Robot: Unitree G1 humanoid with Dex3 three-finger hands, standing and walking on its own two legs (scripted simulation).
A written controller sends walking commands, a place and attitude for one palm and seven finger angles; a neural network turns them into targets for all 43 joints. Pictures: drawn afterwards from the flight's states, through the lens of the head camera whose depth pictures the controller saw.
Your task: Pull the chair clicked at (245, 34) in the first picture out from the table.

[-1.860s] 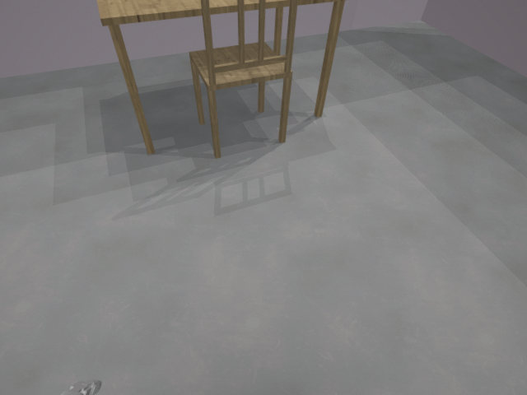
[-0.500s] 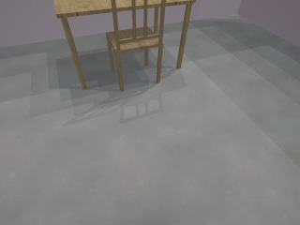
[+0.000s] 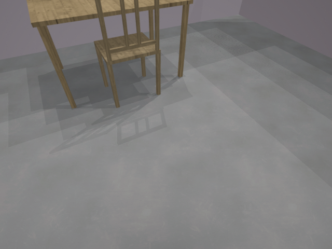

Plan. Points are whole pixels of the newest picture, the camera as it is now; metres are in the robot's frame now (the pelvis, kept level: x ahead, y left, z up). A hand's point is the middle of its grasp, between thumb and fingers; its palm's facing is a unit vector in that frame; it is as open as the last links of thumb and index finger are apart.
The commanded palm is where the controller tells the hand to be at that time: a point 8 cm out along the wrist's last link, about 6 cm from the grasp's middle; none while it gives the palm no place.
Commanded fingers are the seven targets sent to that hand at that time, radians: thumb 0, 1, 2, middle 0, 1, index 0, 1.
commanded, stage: walk to a spot facing it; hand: left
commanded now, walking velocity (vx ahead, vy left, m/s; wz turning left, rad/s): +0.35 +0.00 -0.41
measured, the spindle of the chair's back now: (124, 21) +1.46 +0.39 -0.04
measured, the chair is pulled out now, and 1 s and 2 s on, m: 0.00 0.00 0.00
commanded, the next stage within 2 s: none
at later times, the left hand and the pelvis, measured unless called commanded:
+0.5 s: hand (84, 235) +0.19 +0.25 -0.18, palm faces -0.11 -0.98 -0.18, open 7.4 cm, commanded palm none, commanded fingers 0.00 0.90 0.90 -0.20 -0.30 -0.20 -0.30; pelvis +0.18 +0.05 +0.01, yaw -13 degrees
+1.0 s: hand (154, 143) +0.52 +0.08 -0.15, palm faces -0.35 -0.92 -0.17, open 7.3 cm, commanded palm none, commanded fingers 0.00 0.90 0.90 -0.20 -0.30 -0.20 -0.30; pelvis +0.36 -0.04 +0.01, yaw -21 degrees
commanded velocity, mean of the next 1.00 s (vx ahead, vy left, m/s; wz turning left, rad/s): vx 0.37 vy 0.00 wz -0.27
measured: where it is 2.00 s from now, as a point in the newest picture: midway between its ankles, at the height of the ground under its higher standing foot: (195, 173)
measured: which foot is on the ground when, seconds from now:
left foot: down 0.00-0.04, up 0.06-0.34, down 0.36-0.86, up 0.88-1.00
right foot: down 0.00-0.36, up 0.38-0.84, down 0.86-1.00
